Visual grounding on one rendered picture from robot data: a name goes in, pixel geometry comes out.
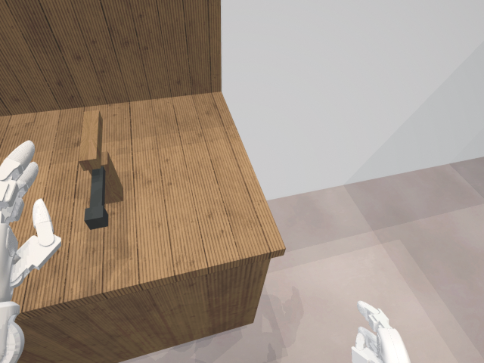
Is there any left robot hand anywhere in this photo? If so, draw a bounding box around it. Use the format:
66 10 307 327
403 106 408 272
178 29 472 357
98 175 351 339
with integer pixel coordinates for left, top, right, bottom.
0 141 61 303

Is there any counter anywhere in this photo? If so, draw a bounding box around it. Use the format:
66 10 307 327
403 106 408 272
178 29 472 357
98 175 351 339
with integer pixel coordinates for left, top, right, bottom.
0 0 286 363

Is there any tap lever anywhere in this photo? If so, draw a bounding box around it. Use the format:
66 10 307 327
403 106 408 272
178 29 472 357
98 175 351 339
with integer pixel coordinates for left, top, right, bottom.
84 166 108 230

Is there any right robot hand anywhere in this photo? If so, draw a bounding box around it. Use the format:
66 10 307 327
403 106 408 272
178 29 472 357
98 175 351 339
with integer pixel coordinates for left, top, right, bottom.
352 301 411 363

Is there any left robot forearm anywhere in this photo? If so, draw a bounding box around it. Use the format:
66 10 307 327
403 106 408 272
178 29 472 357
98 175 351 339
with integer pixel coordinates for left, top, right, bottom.
0 302 25 363

